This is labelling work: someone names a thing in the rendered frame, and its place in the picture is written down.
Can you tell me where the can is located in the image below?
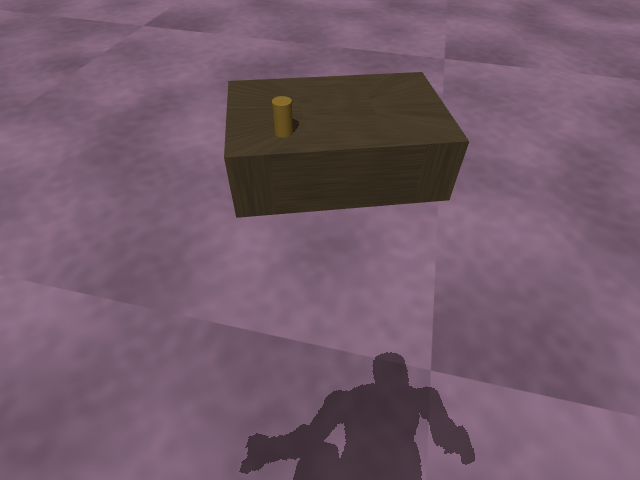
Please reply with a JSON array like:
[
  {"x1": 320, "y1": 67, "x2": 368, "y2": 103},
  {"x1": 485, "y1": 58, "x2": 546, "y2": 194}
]
[{"x1": 272, "y1": 96, "x2": 293, "y2": 138}]

